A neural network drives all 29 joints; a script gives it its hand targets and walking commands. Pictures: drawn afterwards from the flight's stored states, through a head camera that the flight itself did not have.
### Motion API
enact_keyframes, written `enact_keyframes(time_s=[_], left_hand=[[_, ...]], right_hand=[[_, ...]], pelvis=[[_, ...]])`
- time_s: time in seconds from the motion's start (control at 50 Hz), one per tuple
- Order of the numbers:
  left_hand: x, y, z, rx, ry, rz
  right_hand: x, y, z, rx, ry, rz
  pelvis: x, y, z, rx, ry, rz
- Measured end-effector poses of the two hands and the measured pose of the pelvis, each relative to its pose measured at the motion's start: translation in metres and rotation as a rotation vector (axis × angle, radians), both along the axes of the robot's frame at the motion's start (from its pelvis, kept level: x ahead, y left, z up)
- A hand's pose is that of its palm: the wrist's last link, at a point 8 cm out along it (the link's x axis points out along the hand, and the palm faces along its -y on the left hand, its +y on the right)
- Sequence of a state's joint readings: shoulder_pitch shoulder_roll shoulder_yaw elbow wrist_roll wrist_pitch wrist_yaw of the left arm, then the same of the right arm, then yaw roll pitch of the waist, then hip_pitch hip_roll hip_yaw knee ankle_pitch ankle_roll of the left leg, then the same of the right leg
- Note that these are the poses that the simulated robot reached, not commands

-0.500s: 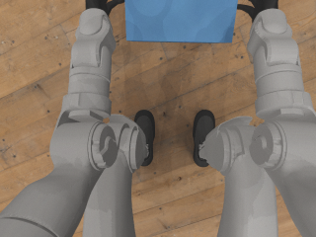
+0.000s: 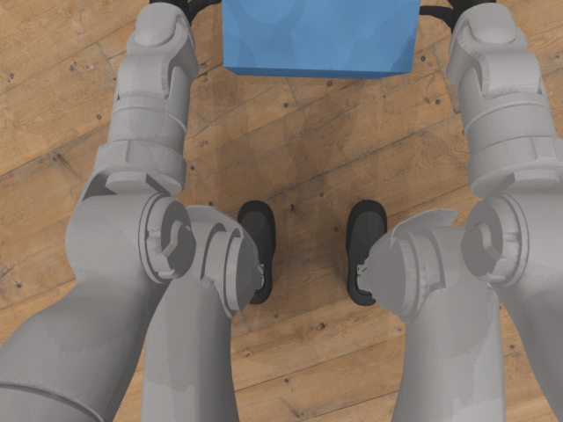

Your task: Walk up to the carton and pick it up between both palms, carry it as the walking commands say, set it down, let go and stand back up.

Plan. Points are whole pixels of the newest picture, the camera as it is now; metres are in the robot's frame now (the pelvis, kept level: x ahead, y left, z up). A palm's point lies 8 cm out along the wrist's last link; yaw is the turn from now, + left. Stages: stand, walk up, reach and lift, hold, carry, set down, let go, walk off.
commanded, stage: set down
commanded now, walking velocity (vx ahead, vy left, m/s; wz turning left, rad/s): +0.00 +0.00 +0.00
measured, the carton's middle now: (314, 0) +0.56 +0.00 -0.28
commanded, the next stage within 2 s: none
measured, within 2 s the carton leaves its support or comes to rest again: rests again in 0.68 s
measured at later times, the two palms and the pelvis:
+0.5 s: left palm (181, 5) +0.54 +0.15 -0.20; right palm (463, 11) +0.53 -0.16 -0.21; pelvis +0.00 +0.00 -0.01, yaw +0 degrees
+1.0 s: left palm (178, 10) +0.54 +0.16 -0.21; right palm (455, 8) +0.54 -0.16 -0.22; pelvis +0.00 +0.00 -0.02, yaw -1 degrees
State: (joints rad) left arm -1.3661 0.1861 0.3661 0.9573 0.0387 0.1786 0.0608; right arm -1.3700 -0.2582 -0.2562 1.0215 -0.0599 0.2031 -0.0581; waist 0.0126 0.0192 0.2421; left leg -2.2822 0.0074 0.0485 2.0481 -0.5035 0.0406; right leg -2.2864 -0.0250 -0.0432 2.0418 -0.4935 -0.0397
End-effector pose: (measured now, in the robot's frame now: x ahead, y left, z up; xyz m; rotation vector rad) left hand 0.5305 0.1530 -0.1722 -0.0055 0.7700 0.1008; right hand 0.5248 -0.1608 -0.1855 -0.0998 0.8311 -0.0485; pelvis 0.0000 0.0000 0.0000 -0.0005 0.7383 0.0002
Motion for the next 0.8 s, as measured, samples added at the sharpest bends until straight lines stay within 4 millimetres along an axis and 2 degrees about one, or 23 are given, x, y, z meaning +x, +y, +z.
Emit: enact_keyframes(time_s=[0.58,0.8], left_hand=[[0.009,0.000,-0.029,-0.008,0.032,-0.021],[0.009,0.005,-0.036,-0.005,0.040,-0.020]], right_hand=[[0.006,-0.003,-0.028,0.000,0.028,0.027],[0.009,0.001,-0.031,0.018,0.019,0.041]], pelvis=[[0.003,0.001,-0.013,-0.001,0.032,-0.004],[0.002,0.002,-0.018,-0.004,0.025,-0.005]])
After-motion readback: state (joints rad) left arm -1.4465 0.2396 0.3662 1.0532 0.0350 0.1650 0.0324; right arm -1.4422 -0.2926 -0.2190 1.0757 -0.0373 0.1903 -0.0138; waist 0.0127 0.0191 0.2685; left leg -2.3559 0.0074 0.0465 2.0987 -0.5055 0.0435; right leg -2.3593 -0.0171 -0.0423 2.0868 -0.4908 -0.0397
